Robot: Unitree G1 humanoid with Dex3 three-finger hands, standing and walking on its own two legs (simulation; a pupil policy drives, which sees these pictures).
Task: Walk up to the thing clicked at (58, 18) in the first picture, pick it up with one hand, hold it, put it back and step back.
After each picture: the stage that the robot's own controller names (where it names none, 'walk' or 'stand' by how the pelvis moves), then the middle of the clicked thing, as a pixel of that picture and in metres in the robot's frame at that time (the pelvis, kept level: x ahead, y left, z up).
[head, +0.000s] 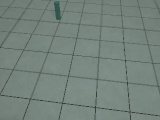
stand; (57, 10) +1.93 +0.34 -0.66
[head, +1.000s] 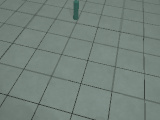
walk; (75, 10) +1.82 +0.15 -0.63
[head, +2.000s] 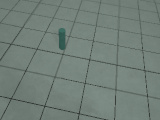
walk; (62, 39) +1.23 +0.17 -0.64
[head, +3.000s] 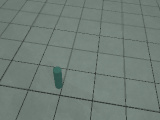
walk; (58, 78) +0.78 +0.17 -0.65
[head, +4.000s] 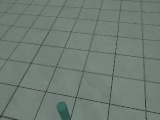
walk; (64, 113) +0.49 +0.20 -0.63
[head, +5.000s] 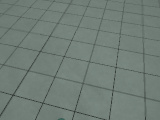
stand; out of the picture +0.39 +0.14 -0.65
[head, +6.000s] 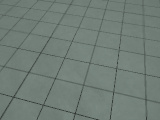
stand; out of the picture +0.38 +0.14 -0.66
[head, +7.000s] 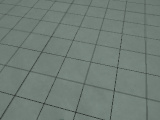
stand; out of the picture +0.39 +0.15 -0.66
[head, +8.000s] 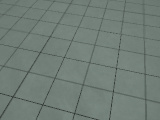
stand; out of the picture +0.37 +0.15 -0.66
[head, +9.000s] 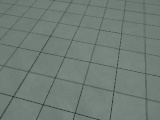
go down; out of the picture +0.37 +0.15 -0.66
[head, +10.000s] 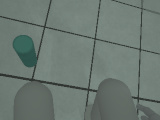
go down; (27, 53) +0.45 +0.20 -0.28
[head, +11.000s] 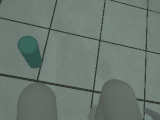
approach; (32, 54) +0.46 +0.19 -0.27
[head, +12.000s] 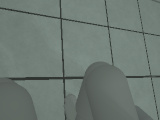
close in; out of the picture +0.45 +0.24 -0.17
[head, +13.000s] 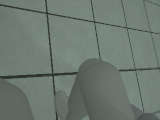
close; out of the picture +0.45 +0.26 -0.16
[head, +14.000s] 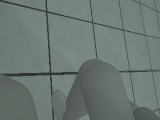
lift; out of the picture +0.42 +0.25 -0.17
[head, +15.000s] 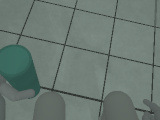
lift; (23, 78) +0.32 +0.19 +0.00
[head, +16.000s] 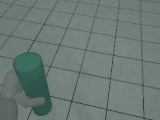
hold; (36, 88) +0.31 +0.16 +0.05
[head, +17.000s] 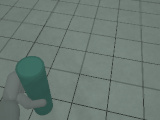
hold; (38, 90) +0.31 +0.16 +0.04
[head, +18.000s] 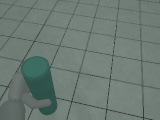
crouch; (43, 90) +0.31 +0.14 +0.03
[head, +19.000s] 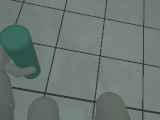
crouch; (25, 57) +0.41 +0.17 -0.04
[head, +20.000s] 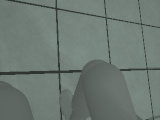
lower; out of the picture +0.44 +0.25 -0.17
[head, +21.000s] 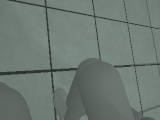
lower; out of the picture +0.44 +0.26 -0.17
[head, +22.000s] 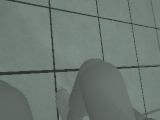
lower; out of the picture +0.43 +0.26 -0.17
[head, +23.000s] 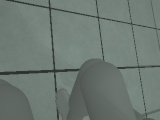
lower; out of the picture +0.43 +0.26 -0.16
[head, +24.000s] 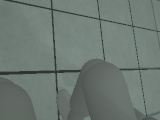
loosen; out of the picture +0.42 +0.25 -0.16
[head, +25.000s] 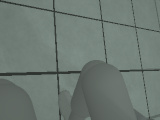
withdraw; out of the picture +0.43 +0.23 -0.17
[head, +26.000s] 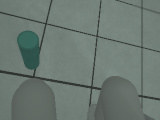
walk; (30, 53) +0.45 +0.20 -0.23
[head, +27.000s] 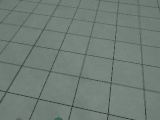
stand; out of the picture +0.37 +0.14 -0.59
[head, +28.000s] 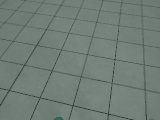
stand; out of the picture +0.37 +0.15 -0.60
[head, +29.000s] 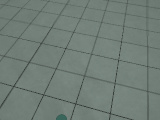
stand; out of the picture +0.38 +0.14 -0.61
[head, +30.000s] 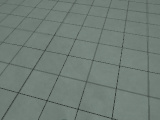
walk; out of the picture +0.39 +0.15 -0.66
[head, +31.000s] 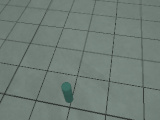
walk; (67, 93) +0.55 +0.15 -0.64
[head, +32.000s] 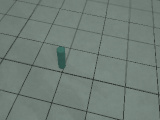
walk; (61, 58) +0.87 +0.17 -0.64
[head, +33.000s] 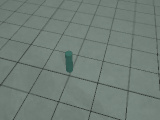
stand; (69, 62) +1.01 +0.14 -0.65
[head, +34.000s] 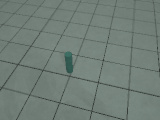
stand; (69, 63) +1.00 +0.14 -0.66
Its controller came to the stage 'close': yes
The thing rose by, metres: 0.69
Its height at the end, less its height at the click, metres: +0.00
